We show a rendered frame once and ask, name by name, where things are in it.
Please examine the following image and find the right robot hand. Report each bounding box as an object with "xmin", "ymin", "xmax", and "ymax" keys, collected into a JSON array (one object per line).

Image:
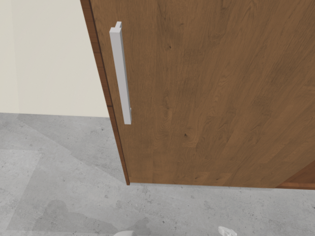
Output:
[{"xmin": 218, "ymin": 226, "xmax": 237, "ymax": 236}]

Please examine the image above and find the wardrobe door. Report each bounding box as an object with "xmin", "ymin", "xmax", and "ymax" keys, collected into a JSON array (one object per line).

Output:
[
  {"xmin": 284, "ymin": 160, "xmax": 315, "ymax": 183},
  {"xmin": 91, "ymin": 0, "xmax": 315, "ymax": 188}
]

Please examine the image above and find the handle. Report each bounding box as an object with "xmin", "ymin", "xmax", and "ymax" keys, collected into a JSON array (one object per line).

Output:
[{"xmin": 109, "ymin": 22, "xmax": 132, "ymax": 124}]

